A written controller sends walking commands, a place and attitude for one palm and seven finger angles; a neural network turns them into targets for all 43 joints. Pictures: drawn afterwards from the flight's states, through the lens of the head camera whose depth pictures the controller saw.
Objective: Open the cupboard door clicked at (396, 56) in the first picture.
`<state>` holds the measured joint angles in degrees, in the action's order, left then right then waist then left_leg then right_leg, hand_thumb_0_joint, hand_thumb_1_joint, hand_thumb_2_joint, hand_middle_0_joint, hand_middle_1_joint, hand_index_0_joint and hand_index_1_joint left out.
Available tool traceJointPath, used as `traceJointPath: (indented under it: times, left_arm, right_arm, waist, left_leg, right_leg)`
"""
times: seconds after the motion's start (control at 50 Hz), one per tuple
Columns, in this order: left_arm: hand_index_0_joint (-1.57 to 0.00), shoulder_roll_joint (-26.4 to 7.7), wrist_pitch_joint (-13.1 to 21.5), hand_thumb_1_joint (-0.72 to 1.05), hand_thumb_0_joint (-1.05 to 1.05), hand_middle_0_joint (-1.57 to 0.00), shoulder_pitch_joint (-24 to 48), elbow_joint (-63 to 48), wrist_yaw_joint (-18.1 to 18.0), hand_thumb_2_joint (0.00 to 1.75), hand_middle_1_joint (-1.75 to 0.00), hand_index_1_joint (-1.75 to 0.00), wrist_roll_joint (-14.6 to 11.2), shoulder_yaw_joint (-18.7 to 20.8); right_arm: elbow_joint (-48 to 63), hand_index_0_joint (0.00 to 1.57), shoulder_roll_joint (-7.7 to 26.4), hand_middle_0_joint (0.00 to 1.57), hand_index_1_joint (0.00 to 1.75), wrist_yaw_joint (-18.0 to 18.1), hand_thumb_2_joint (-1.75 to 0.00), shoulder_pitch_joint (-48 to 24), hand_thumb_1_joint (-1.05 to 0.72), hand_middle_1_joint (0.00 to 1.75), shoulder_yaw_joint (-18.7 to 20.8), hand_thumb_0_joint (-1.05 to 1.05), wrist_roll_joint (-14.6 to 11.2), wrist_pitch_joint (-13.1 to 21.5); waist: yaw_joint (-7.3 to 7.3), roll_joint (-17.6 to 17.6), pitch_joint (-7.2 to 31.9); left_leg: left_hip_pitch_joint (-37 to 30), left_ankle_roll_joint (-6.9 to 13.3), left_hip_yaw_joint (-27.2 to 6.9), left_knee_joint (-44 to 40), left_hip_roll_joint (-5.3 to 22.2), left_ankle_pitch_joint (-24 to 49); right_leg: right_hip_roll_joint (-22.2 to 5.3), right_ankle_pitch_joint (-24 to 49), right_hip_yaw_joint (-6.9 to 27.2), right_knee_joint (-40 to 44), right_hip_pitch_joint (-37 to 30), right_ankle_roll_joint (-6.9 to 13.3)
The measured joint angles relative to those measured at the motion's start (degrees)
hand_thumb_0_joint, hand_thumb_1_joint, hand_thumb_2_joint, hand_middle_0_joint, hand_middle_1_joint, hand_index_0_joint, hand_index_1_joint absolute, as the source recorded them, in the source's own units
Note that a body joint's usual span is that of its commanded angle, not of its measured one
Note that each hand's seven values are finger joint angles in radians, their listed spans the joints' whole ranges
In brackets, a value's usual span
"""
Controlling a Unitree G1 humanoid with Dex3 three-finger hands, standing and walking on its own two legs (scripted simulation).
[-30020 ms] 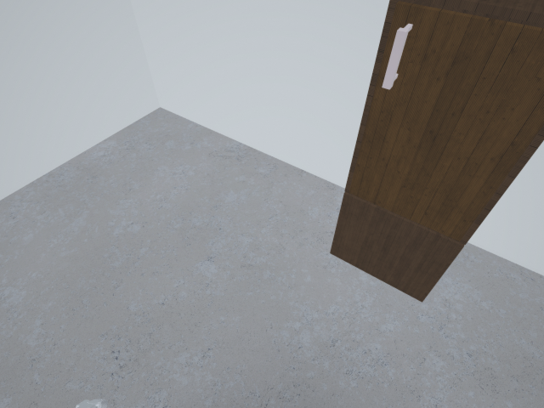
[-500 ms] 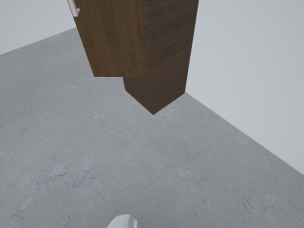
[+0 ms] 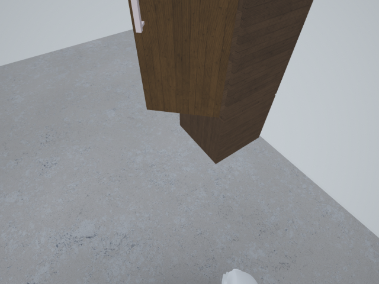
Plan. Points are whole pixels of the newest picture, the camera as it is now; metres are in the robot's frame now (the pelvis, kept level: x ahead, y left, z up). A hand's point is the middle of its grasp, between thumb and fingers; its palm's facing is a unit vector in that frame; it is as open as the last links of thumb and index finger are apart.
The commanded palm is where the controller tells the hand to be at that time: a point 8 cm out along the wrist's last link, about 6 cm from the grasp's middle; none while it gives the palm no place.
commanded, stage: take the last steps up to it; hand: left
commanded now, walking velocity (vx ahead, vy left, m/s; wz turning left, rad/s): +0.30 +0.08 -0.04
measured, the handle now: (138, 9) +0.90 +0.25 +0.15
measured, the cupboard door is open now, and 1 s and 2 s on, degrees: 47 47 47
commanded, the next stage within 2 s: come to a stop and stand still in 0.56 s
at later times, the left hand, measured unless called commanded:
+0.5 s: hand (128, 237) +0.25 +0.18 -0.16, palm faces +0.05 -0.97 -0.23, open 7.1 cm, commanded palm none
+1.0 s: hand (122, 190) +0.39 +0.24 -0.18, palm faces -0.01 -0.98 -0.20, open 7.3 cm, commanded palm none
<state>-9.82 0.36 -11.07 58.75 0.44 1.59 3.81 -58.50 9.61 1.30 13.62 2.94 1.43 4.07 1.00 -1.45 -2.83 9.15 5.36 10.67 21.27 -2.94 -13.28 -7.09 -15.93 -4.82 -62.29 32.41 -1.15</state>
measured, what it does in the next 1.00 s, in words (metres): walks ahead: right foot, then left foot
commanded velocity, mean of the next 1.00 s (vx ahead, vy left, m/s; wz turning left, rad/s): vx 0.06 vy -0.01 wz -0.01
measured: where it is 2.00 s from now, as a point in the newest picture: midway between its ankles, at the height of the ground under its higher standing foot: (190, 267)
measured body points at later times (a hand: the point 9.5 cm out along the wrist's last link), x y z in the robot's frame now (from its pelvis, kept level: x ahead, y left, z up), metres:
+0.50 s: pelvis +0.20 -0.01 +0.00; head +0.24 -0.02 +0.45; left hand +0.25 +0.23 -0.14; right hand +0.18 -0.23 -0.16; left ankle +0.22 +0.14 -0.68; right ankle +0.18 -0.10 -0.74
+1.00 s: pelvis +0.32 +0.05 +0.00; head +0.37 +0.06 +0.45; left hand +0.39 +0.29 -0.16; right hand +0.40 -0.19 -0.15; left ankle +0.36 +0.15 -0.74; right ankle +0.28 -0.08 -0.67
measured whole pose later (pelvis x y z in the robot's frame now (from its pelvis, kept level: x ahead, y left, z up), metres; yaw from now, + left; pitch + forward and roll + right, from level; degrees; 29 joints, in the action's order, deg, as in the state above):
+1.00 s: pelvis +0.32 +0.05 +0.00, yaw -4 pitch +2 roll -1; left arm -10.9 -3.8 -10.0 57.2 -0.9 1.1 4.3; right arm -58.2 8.5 3.4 6.1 2.6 1.4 0.1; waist 0.5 -0.6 -4.5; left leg 18.0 2.1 9.1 28.1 4.3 -11.9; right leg -1.3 -26.4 -1.0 -59.6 27.1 -2.6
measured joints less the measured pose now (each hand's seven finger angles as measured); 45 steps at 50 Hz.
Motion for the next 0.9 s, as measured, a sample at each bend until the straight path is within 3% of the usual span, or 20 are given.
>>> traceJointPath:
  times: [0.14,0.24,0.28,0.32,0.36,0.4,0.46,0.52,0.64,0.68,0.72,0.76,0.9]
  left_arm:
    - [-0.20,1.2,-0.4,0.91,0.00,-0.20,5.2,-2.7,0.5,0.90,-0.30,-0.30,-0.1,-0.5]
    - [-0.20,1.7,-0.2,0.91,0.00,-0.20,6.7,-3.7,0.6,0.90,-0.30,-0.30,-0.2,-1.0]
    - [-0.20,1.9,0.9,0.91,0.00,-0.20,6.6,-4.0,0.6,0.90,-0.30,-0.30,-0.2,-1.3]
    - [-0.20,2.2,2.5,0.91,0.00,-0.20,6.0,-4.1,0.4,0.90,-0.30,-0.30,-0.4,-1.3]
    - [-0.20,2.6,3.0,0.91,0.00,-0.20,4.3,-3.6,-0.1,0.90,-0.30,-0.30,-0.8,-1.3]
    - [-0.20,2.9,3.1,0.92,-0.01,-0.20,1.9,-2.5,-0.9,0.90,-0.30,-0.30,-1.3,-0.8]
    - [-0.21,1.2,3.5,0.96,-0.03,-0.21,-0.9,-1.0,-1.8,0.90,-0.30,-0.30,-1.1,0.7]
    - [-0.20,0.1,3.5,0.96,-0.03,-0.21,-3.3,1.4,-1.2,0.90,-0.30,-0.30,-0.7,0.3]
    - [-0.20,0.5,2.6,0.93,-0.01,-0.20,-7.8,5.1,-0.6,0.90,-0.30,-0.30,-0.3,-0.5]
    - [-0.20,0.9,1.8,0.92,-0.01,-0.20,-9.6,5.9,-0.5,0.90,-0.30,-0.30,-0.5,-0.7]
    - [-0.20,0.4,0.6,0.92,0.00,-0.20,-9.3,6.6,-0.9,0.90,-0.30,-0.30,-0.8,-1.0]
    - [-0.20,0.4,-0.4,0.92,0.00,-0.20,-8.3,6.8,-1.5,0.90,-0.30,-0.30,-1.1,-1.3]
    - [-0.20,0.3,-3.1,0.91,0.00,-0.20,-2.6,2.3,-1.3,0.90,-0.30,-0.30,-0.9,-0.7]
  right_arm:
    - [-3.6,0.20,-0.5,0.20,0.30,-0.3,-0.90,7.0,-0.93,0.30,-0.8,0.00,0.3,-0.6]
    - [-6.2,0.20,-1.2,0.20,0.30,-0.1,-0.90,11.1,-0.92,0.30,-1.3,0.00,0.6,-0.9]
    - [-7.5,0.20,-1.6,0.20,0.30,-0.2,-0.90,12.7,-0.91,0.30,-1.5,0.00,0.2,-1.1]
    - [-8.6,0.20,-2.0,0.20,0.30,-0.5,-0.90,12.4,-0.91,0.30,-1.4,0.00,-0.5,-2.1]
    - [-8.7,0.20,-1.9,0.20,0.30,-0.8,-0.90,11.1,-0.91,0.30,-0.9,0.00,-0.5,-3.2]
    - [-7.8,0.20,-1.6,0.20,0.30,-0.8,-0.90,9.1,-0.91,0.30,-0.4,0.01,-0.3,-3.8]
    - [-5.6,0.19,-1.5,0.20,0.30,-1.0,-0.90,6.1,-0.91,0.30,0.1,0.01,0.0,-3.7]
    - [-3.7,0.19,-1.2,0.20,0.30,-1.4,-0.90,2.9,-0.91,0.30,0.3,0.00,-0.1,-3.3]
    - [-1.7,0.19,1.2,0.20,0.30,-1.9,-0.90,-2.7,-0.93,0.30,0.5,0.01,-0.2,-2.5]
    - [-0.8,0.19,2.0,0.20,0.30,-1.8,-0.90,-3.6,-0.93,0.30,0.3,0.01,0.1,-1.3]
    - [-0.1,0.19,1.2,0.20,0.30,-1.0,-0.90,-5.0,-0.93,0.30,0.0,0.00,0.4,-0.7]
    - [0.2,0.19,0.4,0.20,0.30,0.0,-0.90,-5.7,-0.92,0.30,-0.8,0.00,0.4,-1.0]
    - [0.1,0.20,-2.3,0.20,0.30,2.0,-0.90,-8.0,-0.92,0.30,-1.5,-0.01,-0.4,-3.1]
  waist:
    - [-2.08,0.7,0.6]
    - [-3.76,1.9,-0.3]
    - [-3.83,2.6,-0.8]
    - [-3.55,3.2,-1.9]
    - [-3.05,3.2,-2.3]
    - [-2.82,3.3,-2.0]
    - [-2.57,2.7,-0.9]
    - [-1.83,1.9,-0.4]
    - [0.62,1.0,-0.3]
    - [0.83,1.1,0.0]
    - [0.85,-0.7,-0.6]
    - [0.99,-1.4,-0.6]
    - [0.65,-0.3,-1.5]
  left_leg:
    - [-7.7,-0.2,0.2,-4.5,-1.9,-2.8]
    - [-10.7,-1.5,0.7,-2.0,-0.9,-8.2]
    - [-9.7,-2.4,0.5,4.3,0.6,-12.2]
    - [-3.1,-3.3,-2.1,21.7,2.4,-13.5]
    - [4.9,-4.1,-5.4,37.7,3.0,-12.8]
    - [11.3,-5.0,-7.2,42.9,4.6,-9.1]
    - [17.4,-6.5,-8.2,38.2,7.5,-4.8]
    - [19.4,-7.4,-7.9,28.6,8.8,-2.5]
    - [15.7,-7.1,-5.6,12.8,6.9,1.1]
    - [13.0,-5.4,-4.8,8.7,6.3,5.7]
    - [13.2,-3.3,-3.5,12.7,5.3,3.0]
    - [11.9,-2.6,-2.7,12.7,4.8,0.2]
    - [8.8,-2.3,-1.4,7.3,5.4,1.3]
  right_leg:
    - [0.5,4.4,0.3,14.3,-1.3,0.6]
    - [2.4,2.2,-0.9,22.8,-6.3,2.5]
    - [3.9,3.4,-1.9,27.2,-10.3,4.0]
    - [4.5,0.9,-2.8,25.6,-11.6,4.5]
    - [4.9,-0.6,-3.1,27.0,-14.1,4.3]
    - [5.3,0.3,-3.2,31.0,-16.9,3.4]
    - [5.4,1.5,-3.5,36.8,-20.6,3.2]
    - [4.8,1.5,-3.4,40.2,-23.7,2.4]
    - [2.6,-3.4,-2.8,39.1,-28.3,-1.0]
    - [2.0,-7.3,-2.4,33.4,-27.5,-1.4]
    - [1.4,-13.2,0.3,20.7,-23.0,-0.1]
    - [2.4,-14.9,2.1,11.8,-18.6,0.2]
    - [5.0,-12.3,2.8,4.2,-8.2,-1.1]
